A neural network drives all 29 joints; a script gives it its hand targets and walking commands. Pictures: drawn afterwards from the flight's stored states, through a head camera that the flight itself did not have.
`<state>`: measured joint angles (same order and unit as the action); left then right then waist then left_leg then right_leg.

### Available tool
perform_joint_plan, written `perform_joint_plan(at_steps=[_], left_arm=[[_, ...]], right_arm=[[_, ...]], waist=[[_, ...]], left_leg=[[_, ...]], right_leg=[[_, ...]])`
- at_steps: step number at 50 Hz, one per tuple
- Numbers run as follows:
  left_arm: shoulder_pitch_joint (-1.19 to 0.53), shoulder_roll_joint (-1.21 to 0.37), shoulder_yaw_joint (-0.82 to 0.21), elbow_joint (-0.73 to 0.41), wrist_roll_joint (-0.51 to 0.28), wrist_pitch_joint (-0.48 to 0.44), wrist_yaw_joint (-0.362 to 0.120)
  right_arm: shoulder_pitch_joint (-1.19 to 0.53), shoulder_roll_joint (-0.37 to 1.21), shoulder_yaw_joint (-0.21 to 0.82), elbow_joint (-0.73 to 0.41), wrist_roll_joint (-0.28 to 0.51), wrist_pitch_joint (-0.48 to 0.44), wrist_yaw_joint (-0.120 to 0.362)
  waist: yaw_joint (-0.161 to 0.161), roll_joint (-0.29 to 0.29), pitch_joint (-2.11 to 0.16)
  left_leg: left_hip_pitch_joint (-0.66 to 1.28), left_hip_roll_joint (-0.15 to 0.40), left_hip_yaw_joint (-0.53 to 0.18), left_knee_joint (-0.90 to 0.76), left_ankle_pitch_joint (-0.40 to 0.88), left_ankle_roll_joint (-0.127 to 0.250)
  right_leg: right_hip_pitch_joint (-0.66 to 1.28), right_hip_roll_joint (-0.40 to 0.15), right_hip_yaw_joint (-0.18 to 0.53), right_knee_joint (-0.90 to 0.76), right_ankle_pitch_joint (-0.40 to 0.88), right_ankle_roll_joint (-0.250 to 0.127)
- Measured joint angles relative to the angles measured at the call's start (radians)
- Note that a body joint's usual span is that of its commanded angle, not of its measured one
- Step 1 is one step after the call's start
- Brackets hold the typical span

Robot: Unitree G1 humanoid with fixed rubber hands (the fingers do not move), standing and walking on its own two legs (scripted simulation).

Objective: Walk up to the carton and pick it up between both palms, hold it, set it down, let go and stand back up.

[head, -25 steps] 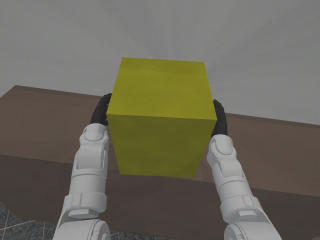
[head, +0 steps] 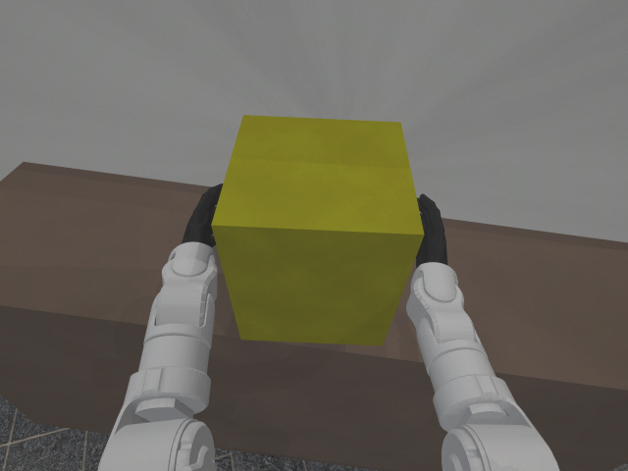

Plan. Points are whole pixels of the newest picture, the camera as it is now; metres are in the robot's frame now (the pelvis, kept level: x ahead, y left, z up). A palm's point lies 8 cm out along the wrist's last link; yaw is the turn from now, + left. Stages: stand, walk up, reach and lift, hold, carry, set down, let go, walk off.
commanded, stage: set down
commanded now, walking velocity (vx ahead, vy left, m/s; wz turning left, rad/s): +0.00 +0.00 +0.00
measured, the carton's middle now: (316, 236) +0.41 +0.00 +0.10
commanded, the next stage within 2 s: none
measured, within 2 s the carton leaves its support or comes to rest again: rests again in 1.80 s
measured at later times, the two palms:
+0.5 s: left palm (215, 245) +0.40 +0.14 +0.09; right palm (430, 257) +0.39 -0.16 +0.10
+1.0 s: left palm (224, 249) +0.42 +0.13 +0.05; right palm (423, 259) +0.41 -0.17 +0.07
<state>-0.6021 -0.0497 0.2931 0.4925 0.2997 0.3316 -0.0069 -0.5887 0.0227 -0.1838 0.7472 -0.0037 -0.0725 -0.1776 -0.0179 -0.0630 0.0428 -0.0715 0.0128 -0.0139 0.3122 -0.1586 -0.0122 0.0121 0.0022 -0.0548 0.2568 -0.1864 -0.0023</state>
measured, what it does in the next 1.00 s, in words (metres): stands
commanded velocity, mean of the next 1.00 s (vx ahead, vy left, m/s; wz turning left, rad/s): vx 0.00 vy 0.00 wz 0.00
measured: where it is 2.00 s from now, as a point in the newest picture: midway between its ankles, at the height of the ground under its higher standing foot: outside the picture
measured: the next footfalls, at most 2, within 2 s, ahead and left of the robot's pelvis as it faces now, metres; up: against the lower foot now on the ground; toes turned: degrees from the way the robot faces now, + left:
none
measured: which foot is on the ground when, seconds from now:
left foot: down 0.00-1.00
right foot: down 0.00-1.00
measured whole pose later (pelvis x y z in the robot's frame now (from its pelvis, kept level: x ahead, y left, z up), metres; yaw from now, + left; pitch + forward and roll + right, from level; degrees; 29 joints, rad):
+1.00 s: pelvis +0.02 -0.01 +0.00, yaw -2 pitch +8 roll +0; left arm -0.76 -0.03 0.38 0.97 0.28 -0.01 0.04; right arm -0.70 0.07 -0.55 0.96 -0.32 -0.25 -0.10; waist 0.02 -0.04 -0.07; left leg -0.29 0.03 0.01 0.30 -0.15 -0.02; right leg -0.24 0.01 -0.03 0.28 -0.18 -0.01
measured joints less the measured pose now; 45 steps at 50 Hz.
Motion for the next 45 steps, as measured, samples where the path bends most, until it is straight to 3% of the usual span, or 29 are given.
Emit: perform_joint_plan(at_steps=[20,45], left_arm=[[-0.120,-0.005,0.066,0.287,0.010,-0.162,0.030],[-0.144,0.022,0.093,0.439,-0.018,-0.315,0.035]], right_arm=[[-0.085,0.024,-0.242,0.154,-0.174,-0.084,0.070],[-0.109,0.055,-0.350,0.200,-0.302,-0.162,0.080]], waist=[[0.036,0.011,-0.043],[0.036,0.024,-0.099]], left_leg=[[-0.067,0.009,0.024,-0.024,0.020,-0.001],[-0.186,0.011,0.022,-0.019,0.012,-0.008]], right_leg=[[-0.083,0.007,0.023,-0.010,0.021,-0.003],[-0.210,0.008,0.021,0.014,0.003,-0.007]])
